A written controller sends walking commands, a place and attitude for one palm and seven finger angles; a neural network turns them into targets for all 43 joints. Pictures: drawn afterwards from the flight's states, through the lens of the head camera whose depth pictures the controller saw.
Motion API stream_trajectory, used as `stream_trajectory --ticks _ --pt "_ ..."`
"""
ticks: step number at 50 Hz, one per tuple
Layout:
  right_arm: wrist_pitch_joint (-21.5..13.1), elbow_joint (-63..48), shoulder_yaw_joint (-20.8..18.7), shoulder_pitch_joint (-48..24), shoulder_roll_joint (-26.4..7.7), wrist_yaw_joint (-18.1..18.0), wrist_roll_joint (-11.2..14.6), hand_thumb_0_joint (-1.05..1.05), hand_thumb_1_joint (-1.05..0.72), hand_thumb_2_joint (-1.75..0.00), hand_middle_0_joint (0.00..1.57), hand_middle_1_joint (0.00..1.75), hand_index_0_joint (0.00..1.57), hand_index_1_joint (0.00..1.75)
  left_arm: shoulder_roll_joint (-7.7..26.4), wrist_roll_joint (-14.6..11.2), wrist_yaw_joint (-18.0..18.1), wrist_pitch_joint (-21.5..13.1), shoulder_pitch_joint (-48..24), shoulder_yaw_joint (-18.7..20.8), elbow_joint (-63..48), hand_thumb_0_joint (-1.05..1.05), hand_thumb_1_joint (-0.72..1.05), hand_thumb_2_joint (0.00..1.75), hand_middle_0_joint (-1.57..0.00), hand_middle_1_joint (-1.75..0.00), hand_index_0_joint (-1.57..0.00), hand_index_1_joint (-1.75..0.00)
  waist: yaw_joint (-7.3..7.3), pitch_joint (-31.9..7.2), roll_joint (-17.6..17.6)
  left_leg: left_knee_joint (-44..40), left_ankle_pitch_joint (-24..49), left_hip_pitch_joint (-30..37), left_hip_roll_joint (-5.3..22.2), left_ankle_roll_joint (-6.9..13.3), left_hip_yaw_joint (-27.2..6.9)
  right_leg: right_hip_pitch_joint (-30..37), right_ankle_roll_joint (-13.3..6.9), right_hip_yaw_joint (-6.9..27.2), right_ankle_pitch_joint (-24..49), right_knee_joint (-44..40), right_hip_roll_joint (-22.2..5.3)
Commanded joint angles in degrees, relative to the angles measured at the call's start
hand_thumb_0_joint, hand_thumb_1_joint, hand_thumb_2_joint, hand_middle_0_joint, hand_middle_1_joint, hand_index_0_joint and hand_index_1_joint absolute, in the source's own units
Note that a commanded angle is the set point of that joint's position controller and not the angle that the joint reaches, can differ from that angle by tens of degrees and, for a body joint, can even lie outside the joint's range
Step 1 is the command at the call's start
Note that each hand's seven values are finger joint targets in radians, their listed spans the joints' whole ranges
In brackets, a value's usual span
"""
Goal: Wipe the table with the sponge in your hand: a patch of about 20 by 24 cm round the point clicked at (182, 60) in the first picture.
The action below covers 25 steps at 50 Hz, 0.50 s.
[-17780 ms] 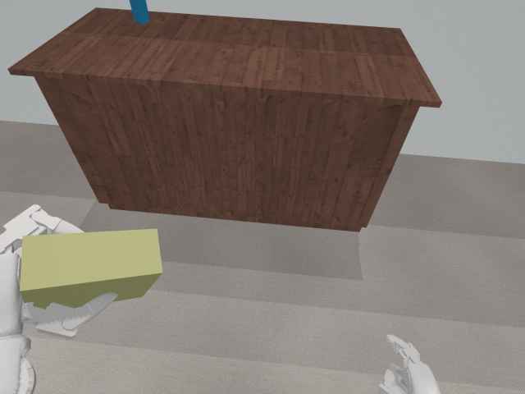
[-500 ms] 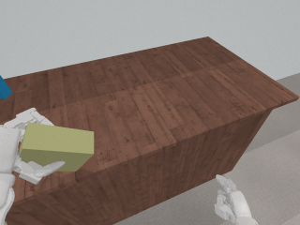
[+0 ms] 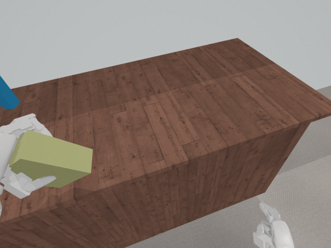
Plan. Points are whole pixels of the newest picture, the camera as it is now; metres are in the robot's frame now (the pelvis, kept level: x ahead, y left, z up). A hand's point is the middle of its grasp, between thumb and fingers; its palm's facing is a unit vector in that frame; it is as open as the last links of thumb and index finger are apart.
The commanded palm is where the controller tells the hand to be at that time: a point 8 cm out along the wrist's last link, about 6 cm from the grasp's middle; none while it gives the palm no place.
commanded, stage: turn the palm down, sponge in hand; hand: left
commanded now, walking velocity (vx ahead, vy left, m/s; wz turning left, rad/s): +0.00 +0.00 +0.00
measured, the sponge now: (57, 165) +0.22 +0.26 +0.14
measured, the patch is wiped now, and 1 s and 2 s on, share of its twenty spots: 0.00 0.00 0.00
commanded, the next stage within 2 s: move the sponge above the wiping area in 1.42 s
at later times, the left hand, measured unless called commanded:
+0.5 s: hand (13, 153) +0.22 +0.32 +0.18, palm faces +0.27 -0.29 -0.92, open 9.7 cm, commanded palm +0.18 +0.32 +0.24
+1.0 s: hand (10, 150) +0.22 +0.33 +0.19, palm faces +0.19 -0.10 -0.98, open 9.7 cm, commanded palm +0.18 +0.32 +0.25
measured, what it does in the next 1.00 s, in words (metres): stands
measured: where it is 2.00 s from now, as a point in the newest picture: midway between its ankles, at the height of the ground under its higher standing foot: outside the picture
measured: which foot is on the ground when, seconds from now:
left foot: down 0.00-1.00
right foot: down 0.00-1.00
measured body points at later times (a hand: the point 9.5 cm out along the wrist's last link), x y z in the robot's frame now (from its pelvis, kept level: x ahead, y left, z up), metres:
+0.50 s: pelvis +0.00 +0.03 +0.01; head -0.02 -0.01 +0.46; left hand +0.20 +0.33 +0.23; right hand +0.25 -0.15 -0.06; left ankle +0.00 +0.15 -0.73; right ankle +0.02 -0.08 -0.73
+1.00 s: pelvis -0.01 +0.04 +0.01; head -0.03 -0.01 +0.46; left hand +0.21 +0.33 +0.24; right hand +0.27 -0.13 -0.05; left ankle +0.00 +0.15 -0.73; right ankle +0.02 -0.08 -0.73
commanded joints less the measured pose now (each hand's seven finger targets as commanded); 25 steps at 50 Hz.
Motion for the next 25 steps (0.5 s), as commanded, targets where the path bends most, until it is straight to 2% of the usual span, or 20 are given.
stream_trajectory --ticks 1,2,3,5,6,7,8,10,11,12,14,15,16,17,19,21,22,23,25 --pt "-2.56 -10.32 -1.56 -8.23 -5.4 -0.75 0.6 0.0 -0.9 -0.9 0.2 0.3 0.2 0.3 16.18 2.67 4.05 2.25 -3.86 12.04 -10.5 0.0 0.1 1.3 -1.2 -1.6 -1.2 -1.6 1.51 -9.13 -1.8 -1.78 15.41 -0.2 -1.94 3.44 2.89 6.27 3.85 5.25 16.17 -6.78 -4.41" --pt "-2.44 -10.8 -1.47 -7.53 -5.35 -0.92 0.65 0.0 -0.9 -0.9 0.2 0.3 0.2 0.3 13.98 3.13 3.82 3.25 -4.37 9.16 -11.05 0.0 0.1 1.3 -1.2 -1.6 -1.2 -1.6 0.99 -9.28 -2.38 -1.88 15.18 -0.17 -1.81 3.56 2.92 6.19 3.96 4.67 16.07 -6.81 -4.5" --pt "-2.45 -10.53 -1.54 -7.35 -5.64 -1.15 0.78 0.0 -0.9 -0.9 0.2 0.3 0.2 0.3 15.35 3.88 3.66 3.95 -4.85 9.65 -10.97 0.0 0.1 1.3 -1.2 -1.6 -1.2 -1.6 0.71 -8.97 -3.76 -2.24 14.62 -0.27 -1.6 3.62 2.56 5.66 4.14 4.37 14.93 -6.96 -4.32" --pt "-2.57 -10.96 -1.22 -8.29 -5.61 -1.63 0.88 0.0 -0.9 -0.9 0.2 0.3 0.2 0.3 15.17 5.54 3.12 4.88 -7.02 7.68 -12.44 0.0 0.1 1.3 -1.2 -1.6 -1.2 -1.6 0.48 -8.66 -3.16 -2.89 13.36 0.58 -1.78 3.9 2.37 4.47 4.26 3.89 12.26 -7.5 -4.12" --pt "-3.14 -11.05 -0.71 -10.14 -5.13 -1.77 1.3 0.0 -0.9 -0.9 0.2 0.3 0.2 0.3 15.7 6.45 3.33 5.27 -8.65 7.7 -13.29 0.0 0.1 1.3 -1.2 -1.6 -1.2 -1.6 0.61 -7.73 -0.73 -3.05 12.72 1.33 -1.9 3.74 2.35 3.65 3.91 4.17 10.5 -8.07 -3.73" --pt "-3.24 -11.07 -0.71 -9.28 -5.04 -1.93 1.1 0.0 -0.9 -0.9 0.2 0.3 0.2 0.3 14.32 7.59 3.29 5.49 -10.2 5.41 -13.31 0.0 0.1 1.3 -1.2 -1.6 -1.2 -1.6 0.26 -8.17 -0.64 -3.29 12.44 1.52 -1.94 3.8 2.39 3.7 3.79 3.72 9.98 -8.27 -3.68" --pt "-3.36 -10.83 -0.71 -8.96 -5.32 -2.05 1.01 0.0 -0.9 -0.9 0.2 0.3 0.2 0.3 15.2 8.68 3.35 5.65 -10.46 5.65 -13.25 0.0 0.1 1.3 -1.2 -1.6 -1.2 -1.6 0.2 -8.5 -2.29 -3.76 12.61 1.67 -1.85 3.82 1.86 3.82 3.85 3.31 9.82 -8.14 -3.51" --pt "-3.24 -10.91 -0.55 -9.62 -5.34 -2.33 0.98 0.0 -0.9 -0.9 0.2 0.3 0.2 0.3 15.62 10.63 3.29 6.63 -11.59 4.61 -13.4 0.0 0.1 1.3 -1.2 -1.6 -1.2 -1.6 0.59 -9.12 -1.93 -4.9 11.41 2.16 -1.89 3.82 1.41 4.2 3.78 3.1 7.77 -8.49 -3.44" --pt "-3.5 -10.99 -0.04 -11.93 -4.93 -2.31 1.41 0.0 -0.9 -0.9 0.2 0.3 0.2 0.3 16.87 11.87 3.7 7.39 -12.85 5.31 -14.04 0.0 0.1 1.3 -1.2 -1.6 -1.2 -1.6 0.95 -8.19 -0.19 -5.07 11.39 2.81 -2.09 3.72 1.34 4.03 3.29 3.9 6.88 -9.11 -2.94" --pt "-3.32 -11.13 0.31 -11.35 -4.73 -2.25 1.1 0.0 -0.9 -0.9 0.2 0.3 0.2 0.3 14.97 12.85 3.63 8.16 -14.48 2.94 -13.03 0.0 0.1 1.3 -1.2 -1.6 -1.2 -1.6 0.87 -8.32 -0.27 -5.73 11.16 2.29 -2.04 3.63 1.22 4.44 3.17 3.04 6.58 -9.11 -3.04" --pt "-2.75 -10.53 0.31 -11.87 -5.08 -2.14 1.19 0.0 -0.9 -0.9 0.2 0.3 0.2 0.3 15.94 14.76 3.58 9.96 -15.34 2.77 -11.91 0.0 0.1 1.3 -1.2 -1.6 -1.2 -1.6 1.03 -7.85 -0.14 -7.23 10.52 2.5 -1.8 3.35 0.48 5.13 2.95 2.84 5.5 -9.7 -2.84" --pt "-2.48 -10.7 0.54 -12.63 -4.91 -2.04 1.13 0.0 -0.9 -0.9 0.2 0.3 0.2 0.3 15.92 15.78 3.49 10.8 -16.43 2.19 -12.8 0.0 0.1 1.3 -1.2 -1.6 -1.2 -1.6 1.3 -8.29 0.88 -7.82 11.16 3.1 -1.76 3.33 0.23 5.93 2.72 2.57 5.97 -9.7 -2.88" --pt "-2.61 -10.71 1.1 -14.89 -4.63 -1.89 1.48 0.0 -0.9 -0.9 0.2 0.3 0.2 0.3 17.15 16.56 3.54 12.08 -16.91 3.23 -12.4 0.0 0.1 1.3 -1.2 -1.6 -1.2 -1.6 1.9 -7.98 1.98 -8.08 10.93 3.29 -1.98 3.16 0.13 6.37 2.3 3.32 5.14 -10.23 -2.42" --pt "-2.26 -10.94 1.42 -14.69 -4.43 -1.62 1.21 0.0 -0.9 -0.9 0.2 0.3 0.2 0.3 14.81 17.72 3.18 13.0 -18.42 0.38 -12.47 0.0 0.1 1.3 -1.2 -1.6 -1.2 -1.6 1.58 -8.19 2.28 -8.62 12.02 3.29 -1.8 3.09 0.25 7.04 2.14 2.37 6.34 -10.15 -2.47" --pt "-1.3 -10.48 1.5 -15.18 -4.8 -1.4 1.25 0.0 -0.9 -0.9 0.2 0.3 0.2 0.3 14.99 19.25 2.3 15.2 -18.15 -0.66 -11.29 0.0 0.1 1.3 -1.2 -1.6 -1.2 -1.6 1.69 -7.79 0.87 -9.79 12.1 3.63 -1.63 3.08 -0.38 7.74 2.14 2.29 6.42 -10.76 -2.38" --pt "-0.93 -10.55 2.28 -18.47 -4.38 -1.1 1.69 0.0 -0.9 -0.9 0.2 0.3 0.2 0.3 15.81 20.75 1.43 17.34 -20.26 -0.5 -11.32 0.0 0.1 1.3 -1.2 -1.6 -1.2 -1.6 2.15 -6.94 1.56 -10.75 11.57 3.86 -1.71 3.0 -0.76 8.12 1.62 2.87 5.74 -11.42 -1.83" --pt "-0.64 -10.81 2.39 -17.65 -4.53 -0.93 1.29 0.0 -0.9 -0.9 0.2 0.3 0.2 0.3 14.28 21.54 0.78 18.06 -21.26 -2.62 -11.39 0.0 0.1 1.3 -1.2 -1.6 -1.2 -1.6 1.97 -7.7 1.55 -10.82 12.85 3.94 -1.66 3.1 -0.53 9.07 1.55 2.24 7.18 -11.32 -2.0" --pt "-0.2 -10.38 2.38 -17.62 -4.51 -0.82 1.46 0.0 -0.9 -0.9 0.2 0.3 0.2 0.3 14.7 22.5 0.22 18.78 -21.33 -3.09 -10.82 0.0 0.1 1.3 -1.2 -1.6 -1.2 -1.6 1.78 -7.9 0.57 -11.32 12.95 4.32 -1.46 3.0 -0.96 9.03 1.7 2.11 6.93 -11.49 -1.99" --pt "0.58 -10.43 2.4 -18.41 -4.83 -0.75 1.43 0.0 -0.9 -0.9 0.2 0.3 0.2 0.3 14.91 24.33 -0.84 19.91 -22.62 -4.33 -10.81 0.0 0.1 1.3 -1.2 -1.6 -1.2 -1.6 1.79 -7.99 0.71 -12.05 12.15 4.53 -1.53 3.06 -1.36 9.23 1.62 2.1 6.39 -11.91 -1.96"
